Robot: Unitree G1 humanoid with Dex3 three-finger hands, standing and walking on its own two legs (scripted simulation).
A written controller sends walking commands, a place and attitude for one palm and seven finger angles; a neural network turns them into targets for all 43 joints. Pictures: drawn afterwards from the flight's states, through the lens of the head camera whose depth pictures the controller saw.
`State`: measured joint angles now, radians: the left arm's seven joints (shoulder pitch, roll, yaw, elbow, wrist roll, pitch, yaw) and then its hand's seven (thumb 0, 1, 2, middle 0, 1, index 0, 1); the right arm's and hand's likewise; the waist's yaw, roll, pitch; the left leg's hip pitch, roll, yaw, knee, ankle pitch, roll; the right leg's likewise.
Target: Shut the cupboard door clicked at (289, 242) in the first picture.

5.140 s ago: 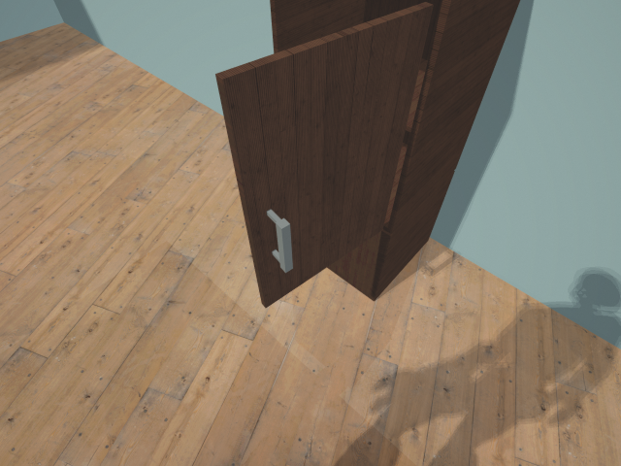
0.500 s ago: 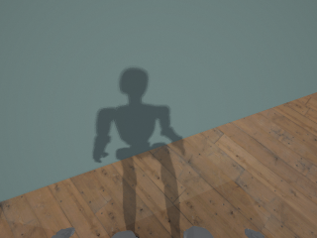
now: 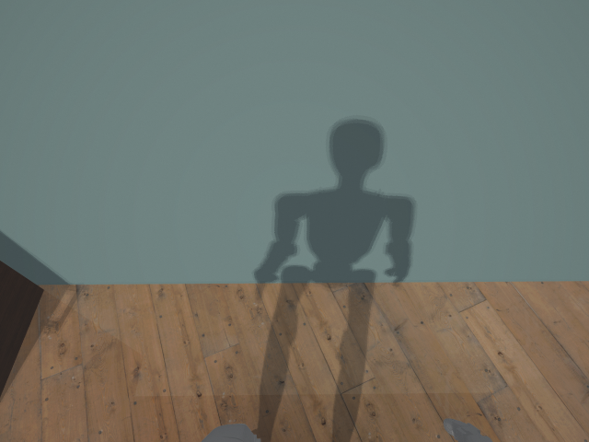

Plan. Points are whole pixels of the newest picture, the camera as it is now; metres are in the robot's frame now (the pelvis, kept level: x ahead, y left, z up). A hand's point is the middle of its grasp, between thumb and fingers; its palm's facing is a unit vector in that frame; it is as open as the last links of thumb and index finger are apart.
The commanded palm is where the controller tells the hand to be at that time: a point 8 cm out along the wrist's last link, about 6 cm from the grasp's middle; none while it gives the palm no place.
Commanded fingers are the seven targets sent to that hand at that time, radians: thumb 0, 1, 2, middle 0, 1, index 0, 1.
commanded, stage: turn to face it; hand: left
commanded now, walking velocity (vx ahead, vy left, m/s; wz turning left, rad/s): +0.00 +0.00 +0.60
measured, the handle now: out of the picture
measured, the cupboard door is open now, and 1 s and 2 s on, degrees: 80 80 80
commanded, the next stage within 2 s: none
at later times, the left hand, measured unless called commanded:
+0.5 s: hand out of the picture +0.06 +0.18 -0.15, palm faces +0.28 -0.91 -0.31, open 7.4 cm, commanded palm none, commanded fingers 0.00 0.90 0.90 -0.20 -0.30 -0.20 -0.30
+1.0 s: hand out of the picture -0.01 +0.18 -0.16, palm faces +0.59 -0.75 -0.30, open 7.4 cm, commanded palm none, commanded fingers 0.00 0.90 0.90 -0.20 -0.30 -0.20 -0.30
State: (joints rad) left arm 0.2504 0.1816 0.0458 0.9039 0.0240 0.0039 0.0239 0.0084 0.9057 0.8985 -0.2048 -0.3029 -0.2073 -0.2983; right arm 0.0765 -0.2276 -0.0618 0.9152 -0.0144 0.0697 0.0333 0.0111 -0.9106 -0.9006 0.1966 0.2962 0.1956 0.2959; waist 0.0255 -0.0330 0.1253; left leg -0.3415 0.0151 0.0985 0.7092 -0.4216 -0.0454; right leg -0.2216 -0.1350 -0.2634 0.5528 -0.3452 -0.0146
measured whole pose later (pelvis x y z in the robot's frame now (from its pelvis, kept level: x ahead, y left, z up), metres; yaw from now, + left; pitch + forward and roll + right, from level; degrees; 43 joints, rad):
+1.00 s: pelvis +0.05 -0.06 +0.00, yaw +36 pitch +1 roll +0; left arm 0.14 0.26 0.08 0.87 0.01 0.06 0.01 0.01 0.91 0.90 -0.20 -0.30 -0.20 -0.30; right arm 0.15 -0.23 -0.05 0.91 -0.03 0.04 0.01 0.01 -0.91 -0.90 0.20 0.30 0.20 0.30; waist 0.00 0.00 0.11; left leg -0.31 0.00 -0.05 0.54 -0.25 -0.02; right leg -0.43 -0.07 -0.02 0.89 -0.46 0.07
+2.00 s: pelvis +0.13 -0.10 +0.00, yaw +72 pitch +0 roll +2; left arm 0.21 0.18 0.04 0.87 0.02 0.02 0.03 0.01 0.90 0.90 -0.20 -0.30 -0.20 -0.30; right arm 0.15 -0.25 -0.08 0.94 -0.02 0.08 0.03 0.01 -0.91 -0.90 0.20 0.30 0.20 0.30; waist -0.02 0.00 0.11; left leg -0.46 0.00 0.03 1.02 -0.46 -0.05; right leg -0.20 -0.11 -0.13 0.52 -0.31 0.01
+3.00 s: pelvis +0.06 +0.05 -0.02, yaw +90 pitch +0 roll +1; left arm 0.36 0.19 0.06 1.10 0.02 0.02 0.01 0.01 0.91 0.90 -0.20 -0.30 -0.20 -0.30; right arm 0.12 -0.19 -0.04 0.96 -0.03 -0.04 0.01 0.01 -0.91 -0.90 0.20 0.30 0.20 0.30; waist 0.05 -0.05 0.10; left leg -0.37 0.02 0.14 0.64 -0.27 0.05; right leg -0.34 -0.15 -0.06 1.16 -0.50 0.01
